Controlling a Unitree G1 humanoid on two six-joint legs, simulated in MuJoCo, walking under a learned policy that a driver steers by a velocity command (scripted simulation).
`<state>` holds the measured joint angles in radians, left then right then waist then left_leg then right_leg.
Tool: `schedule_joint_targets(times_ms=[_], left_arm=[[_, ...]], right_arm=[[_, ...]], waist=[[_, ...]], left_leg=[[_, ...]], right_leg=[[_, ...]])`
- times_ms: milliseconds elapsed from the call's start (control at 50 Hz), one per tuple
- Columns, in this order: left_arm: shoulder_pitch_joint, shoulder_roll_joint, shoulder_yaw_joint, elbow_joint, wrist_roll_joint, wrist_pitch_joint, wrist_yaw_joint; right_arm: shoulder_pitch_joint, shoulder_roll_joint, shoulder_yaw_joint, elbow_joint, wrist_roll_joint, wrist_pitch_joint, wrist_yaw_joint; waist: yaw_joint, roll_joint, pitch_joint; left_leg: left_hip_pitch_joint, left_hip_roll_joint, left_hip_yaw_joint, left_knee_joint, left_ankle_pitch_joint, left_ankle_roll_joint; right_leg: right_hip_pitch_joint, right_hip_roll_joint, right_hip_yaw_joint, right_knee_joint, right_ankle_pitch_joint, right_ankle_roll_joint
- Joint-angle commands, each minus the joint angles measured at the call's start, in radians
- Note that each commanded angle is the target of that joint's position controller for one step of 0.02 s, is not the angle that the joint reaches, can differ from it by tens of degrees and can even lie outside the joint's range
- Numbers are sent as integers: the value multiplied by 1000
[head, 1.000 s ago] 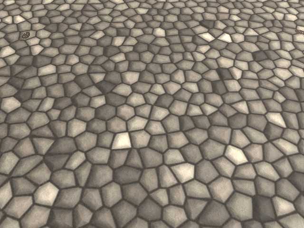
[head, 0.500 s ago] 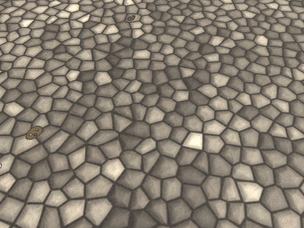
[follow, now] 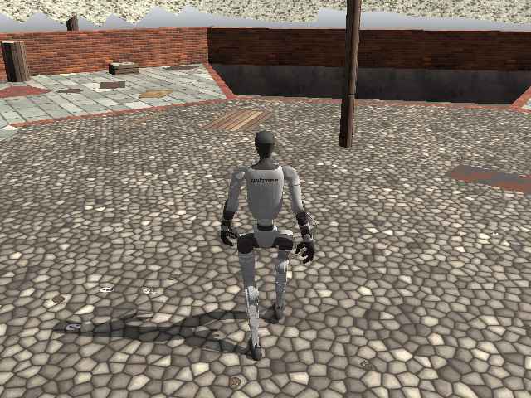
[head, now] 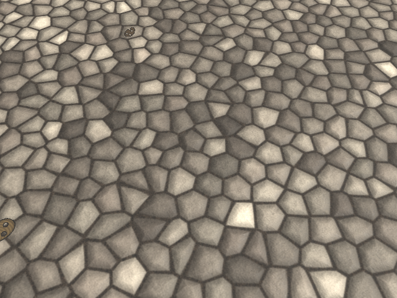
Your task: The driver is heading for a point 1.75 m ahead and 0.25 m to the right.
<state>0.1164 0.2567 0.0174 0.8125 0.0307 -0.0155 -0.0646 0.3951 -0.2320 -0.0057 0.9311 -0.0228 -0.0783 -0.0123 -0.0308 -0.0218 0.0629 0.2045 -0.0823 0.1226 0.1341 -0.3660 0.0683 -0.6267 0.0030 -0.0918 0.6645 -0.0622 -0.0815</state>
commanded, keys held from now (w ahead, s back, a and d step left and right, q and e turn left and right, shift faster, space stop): w+e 0.54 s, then w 0.06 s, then w+q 0.40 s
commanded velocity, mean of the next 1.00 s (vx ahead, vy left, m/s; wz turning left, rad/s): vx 0.49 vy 0.00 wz -0.27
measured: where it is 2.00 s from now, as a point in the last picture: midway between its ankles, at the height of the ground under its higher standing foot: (225, 144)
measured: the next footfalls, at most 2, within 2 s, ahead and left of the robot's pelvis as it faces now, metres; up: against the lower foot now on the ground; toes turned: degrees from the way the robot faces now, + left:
right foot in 0.06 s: +0.21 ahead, -0.06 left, +0.00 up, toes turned -5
left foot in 0.60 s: +0.55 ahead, +0.04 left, +0.00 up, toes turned -22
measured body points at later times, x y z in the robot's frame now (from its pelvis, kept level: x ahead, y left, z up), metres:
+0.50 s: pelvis +0.29 -0.02 +0.01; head +0.32 -0.04 +0.46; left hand +0.34 +0.27 -0.11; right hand +0.43 -0.29 -0.08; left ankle +0.49 +0.09 -0.68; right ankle +0.17 -0.05 -0.73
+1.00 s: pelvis +0.55 -0.07 +0.02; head +0.58 -0.07 +0.47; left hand +0.82 +0.07 -0.07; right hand +0.42 -0.30 -0.11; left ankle +0.51 +0.05 -0.73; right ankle +0.63 -0.22 -0.70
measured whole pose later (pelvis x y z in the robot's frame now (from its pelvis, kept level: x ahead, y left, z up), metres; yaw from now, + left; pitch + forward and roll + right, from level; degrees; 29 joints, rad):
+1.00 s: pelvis +0.55 -0.07 +0.02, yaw -15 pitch +2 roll +1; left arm 0.03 0.24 -0.01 0.73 0.03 -0.05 -0.03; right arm 0.48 -0.25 -0.04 0.90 -0.01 -0.05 0.02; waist -0.10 -0.03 0.02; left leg -0.09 -0.09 -0.10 0.33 -0.26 0.05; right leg -0.52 -0.03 0.02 0.62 -0.15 0.02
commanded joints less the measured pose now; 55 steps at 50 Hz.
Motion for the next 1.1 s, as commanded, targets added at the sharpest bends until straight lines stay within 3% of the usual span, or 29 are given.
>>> schedule_joint_targets(times_ms=[20,40,60,80,100,120,160,180,220,260,380,480,540,580,600,620,640,660,680,720,740,780,880,960,1000,1040,1060,1080,1100], left_arm=[[50,84,18,-51,0,-15,9],[173,112,31,-15,0,-19,14],[310,141,49,25,9,-25,23],[407,230,79,37,17,-20,42],[335,302,99,11,6,-10,45],[296,264,101,16,-32,-9,42],[208,170,78,12,-25,-11,49],[176,145,69,10,-26,-17,52],[172,140,64,12,-29,-37,53],[186,164,71,19,-30,-49,52],[307,181,80,37,-35,-42,58],[371,189,84,39,-18,-36,71],[301,214,91,12,-12,-37,82],[264,216,87,9,-18,-50,70],[279,160,70,-5,-28,-61,61],[417,47,45,-15,-48,-63,60],[452,125,49,17,-17,-55,66],[358,146,54,16,-3,-49,63],[265,141,50,-7,4,-51,54],[218,124,45,-30,20,-41,39],[230,111,39,-28,24,-35,35],[204,93,29,-39,29,-32,32],[-20,53,-6,-116,16,-34,27],[-114,66,-10,-149,-1,-44,36],[-106,79,-6,-155,-5,-52,44],[2,98,6,-125,-3,-66,56],[102,142,23,-101,9,-79,69],[261,222,43,-95,31,-84,85],[262,294,66,-87,24,-62,89]], right_arm=[[-1,-188,-37,-28,-9,-2,-25],[-14,-206,-42,-32,-15,7,-28],[-35,-218,-44,-43,-10,12,-25],[-27,-174,-32,-76,-10,4,-15],[20,-103,-23,-132,8,-5,8],[-81,-166,-30,-141,-9,-14,9],[-120,-161,-26,-160,1,-33,14],[-124,-151,-26,-159,-14,-17,13],[-84,-132,-19,-163,-33,24,17],[-112,-118,-16,-180,-34,42,21],[-347,-119,-14,-270,-24,46,29],[-479,-124,-5,-327,-14,30,36],[-393,-159,-14,-315,-7,17,31],[-157,-208,-38,-242,-8,1,11],[-11,-259,-53,-227,-28,-10,-6],[30,-342,-74,-220,-48,-2,-12],[18,-306,-81,-199,-20,13,-1],[-67,-217,-64,-213,-8,14,7],[-116,-163,-52,-211,-4,10,15],[-117,-138,-42,-181,1,3,18],[-99,-146,-44,-164,6,-3,23],[-52,-148,-48,-138,16,-13,29],[15,-168,-64,-102,19,2,21],[64,-190,-78,-90,12,9,25],[59,-200,-85,-93,9,14,22],[31,-205,-90,-100,13,18,18],[28,-182,-86,-107,19,13,20],[7,-111,-68,-147,29,4,22],[78,-80,-63,-180,42,12,19]], waist=[[73,127,-56],[122,136,-125],[191,113,-190],[212,-20,-276],[110,-232,-351],[142,-25,-285],[64,86,-67],[32,111,-29],[-3,57,-31],[-4,40,-33],[88,-22,-20],[136,-45,-23],[71,-65,-41],[-40,-19,-154],[-91,57,-276],[-25,281,-382],[-9,236,-355],[4,105,-188],[3,44,-107],[38,100,-59],[48,136,-71],[52,130,-83],[9,124,-25],[-20,115,-40],[-5,117,-47],[54,91,-71],[95,35,-131],[162,-107,-267],[113,-283,-278]], left_leg=[[-47,297,24,293,1361,8],[-70,306,25,465,1353,8],[-184,288,43,695,1178,8],[-397,207,61,1040,647,2],[-819,-19,-59,1382,-171,-44],[-917,58,-217,1388,-72,-19],[-877,141,-194,1212,49,-21],[-822,161,-192,1158,53,-34],[-753,178,-179,1075,39,-72],[-757,185,-151,980,85,-100],[-878,167,-128,685,328,-132],[-881,112,-129,524,329,-110],[-676,79,-152,401,262,-74],[-358,61,-132,317,259,-26],[-135,229,-295,291,102,21],[110,503,-751,234,49,143],[39,509,-960,153,-90,198],[-107,452,-811,129,-125,185],[-216,389,-660,119,-23,164],[-313,288,-492,97,213,125],[-324,277,-465,102,336,138],[-321,260,-431,104,476,161],[-402,219,-386,47,371,157],[-396,226,-409,99,425,135],[-393,236,-445,147,428,116],[-436,204,-453,256,413,83],[-495,145,-416,408,386,57],[-599,75,-311,683,179,27],[-845,-35,-193,876,-196,10]], right_leg=[[195,92,-71,-45,-91,-63],[322,111,-51,-72,-123,-90],[521,107,-6,-156,-111,-125],[732,-108,273,-179,-215,-200],[962,-351,864,-292,-161,-386],[908,-313,800,-353,-197,-360],[617,-258,590,-421,-71,-279],[519,-199,511,-436,-3,-240],[429,-158,439,-452,146,-242],[391,-113,385,-469,148,-229],[504,-69,393,-448,179,-148],[629,-92,451,-366,310,-141],[598,-109,486,-296,381,-94],[548,-49,425,-49,518,-49],[438,5,369,192,307,-29],[143,161,249,480,-408,11],[35,124,243,591,-455,3],[11,76,247,612,-355,5],[19,48,230,563,-293,8],[62,-7,183,467,-263,24],[85,-10,162,444,-264,36],[77,-21,133,393,-269,58],[85,-38,84,102,-128,105],[177,-6,78,-31,-58,110],[246,4,91,-87,-86,99],[427,20,94,-203,-92,77],[588,-41,156,-244,-121,49],[778,-290,394,-302,-332,-4],[845,-456,752,-434,-508,-92]])
Velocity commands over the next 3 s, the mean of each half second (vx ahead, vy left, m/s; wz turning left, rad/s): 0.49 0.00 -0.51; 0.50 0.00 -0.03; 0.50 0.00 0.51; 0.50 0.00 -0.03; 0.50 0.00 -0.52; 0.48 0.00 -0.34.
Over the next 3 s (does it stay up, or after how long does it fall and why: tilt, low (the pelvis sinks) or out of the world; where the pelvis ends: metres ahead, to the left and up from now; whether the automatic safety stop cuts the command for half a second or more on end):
stays up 1.56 -0.19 0.02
